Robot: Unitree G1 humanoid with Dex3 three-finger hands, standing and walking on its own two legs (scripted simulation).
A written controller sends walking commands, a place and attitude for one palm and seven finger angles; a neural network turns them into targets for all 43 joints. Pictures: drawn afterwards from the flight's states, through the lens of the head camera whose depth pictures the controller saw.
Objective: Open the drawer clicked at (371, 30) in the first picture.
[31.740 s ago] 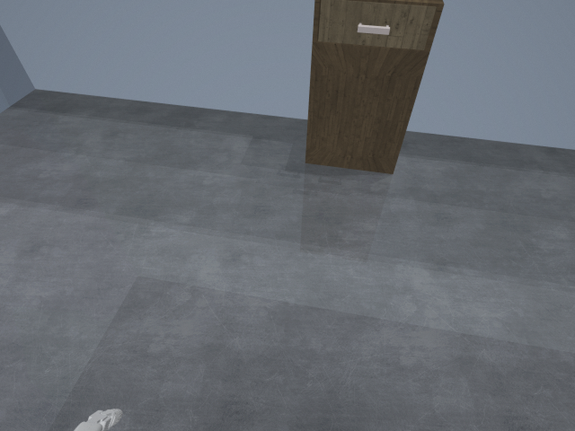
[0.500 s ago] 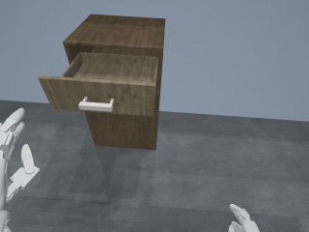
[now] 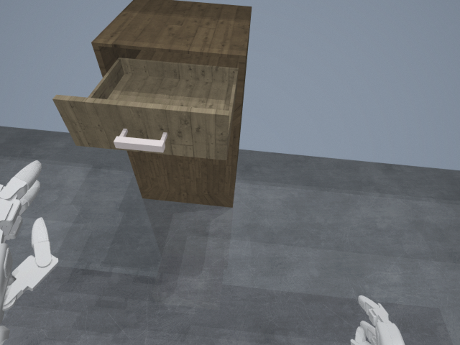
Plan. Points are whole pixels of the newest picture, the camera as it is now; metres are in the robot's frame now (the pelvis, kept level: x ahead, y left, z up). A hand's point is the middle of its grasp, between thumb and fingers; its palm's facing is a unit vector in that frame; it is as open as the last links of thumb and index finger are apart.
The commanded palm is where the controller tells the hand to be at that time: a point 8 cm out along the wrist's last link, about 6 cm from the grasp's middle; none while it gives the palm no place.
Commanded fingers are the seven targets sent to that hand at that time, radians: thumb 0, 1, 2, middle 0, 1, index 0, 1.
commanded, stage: let the arm hang, fingers relaxed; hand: left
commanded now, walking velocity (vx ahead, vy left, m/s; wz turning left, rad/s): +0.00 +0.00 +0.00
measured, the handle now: (142, 139) +0.60 +0.26 -0.02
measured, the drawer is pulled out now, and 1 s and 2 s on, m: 0.30 0.30 0.30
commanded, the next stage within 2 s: look to check the result in 1.12 s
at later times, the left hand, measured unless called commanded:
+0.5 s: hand out of the picture +0.00 +0.21 -0.17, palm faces +0.07 -0.97 -0.23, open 7.1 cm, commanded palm none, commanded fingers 0.00 0.90 0.90 -0.20 -0.30 -0.20 -0.30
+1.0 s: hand out of the picture +0.02 +0.19 -0.17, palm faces +0.04 -0.98 -0.19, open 7.3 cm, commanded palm none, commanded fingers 0.00 0.90 0.90 -0.20 -0.30 -0.20 -0.30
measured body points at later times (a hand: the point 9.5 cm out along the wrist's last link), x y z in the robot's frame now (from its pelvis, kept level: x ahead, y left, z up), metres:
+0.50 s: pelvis +0.01 +0.01 +0.00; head +0.05 +0.02 +0.45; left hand +0.00 +0.26 -0.15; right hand +0.04 -0.23 -0.15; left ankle +0.02 +0.12 -0.74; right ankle +0.01 -0.10 -0.74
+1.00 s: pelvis +0.01 +0.02 +0.01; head +0.01 +0.02 +0.45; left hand +0.02 +0.24 -0.15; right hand +0.01 -0.20 -0.16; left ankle +0.02 +0.12 -0.74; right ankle +0.01 -0.10 -0.74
